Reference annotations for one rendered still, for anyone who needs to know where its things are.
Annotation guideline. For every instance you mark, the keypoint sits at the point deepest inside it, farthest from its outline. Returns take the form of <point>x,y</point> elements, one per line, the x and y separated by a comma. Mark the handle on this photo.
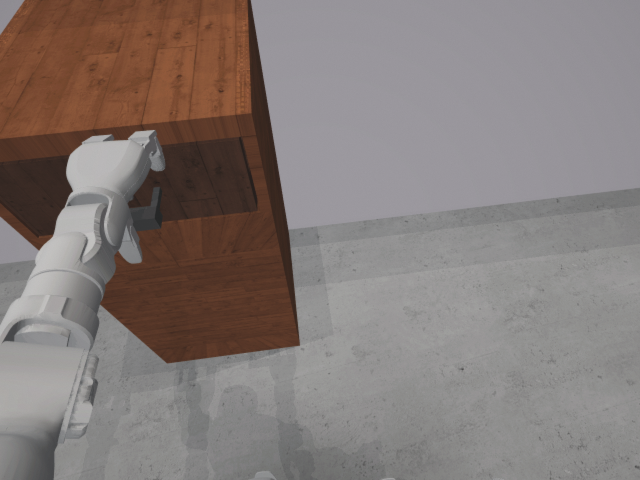
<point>148,217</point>

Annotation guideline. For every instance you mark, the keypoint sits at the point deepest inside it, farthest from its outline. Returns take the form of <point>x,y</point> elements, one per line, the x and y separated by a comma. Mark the drawer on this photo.
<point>200,179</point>

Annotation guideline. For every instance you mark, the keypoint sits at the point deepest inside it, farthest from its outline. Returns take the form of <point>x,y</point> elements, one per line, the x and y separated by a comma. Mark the robot left hand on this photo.
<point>120,166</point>

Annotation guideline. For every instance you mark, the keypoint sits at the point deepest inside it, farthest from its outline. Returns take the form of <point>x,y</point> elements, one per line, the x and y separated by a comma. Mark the cabinet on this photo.
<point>191,70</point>

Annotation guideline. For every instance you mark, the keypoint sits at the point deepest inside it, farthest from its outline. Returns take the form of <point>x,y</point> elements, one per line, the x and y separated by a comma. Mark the left robot upper arm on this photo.
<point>46,396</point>

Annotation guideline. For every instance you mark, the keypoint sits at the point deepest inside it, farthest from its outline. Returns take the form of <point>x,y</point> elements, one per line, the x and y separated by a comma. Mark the robot left forearm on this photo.
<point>60,302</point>

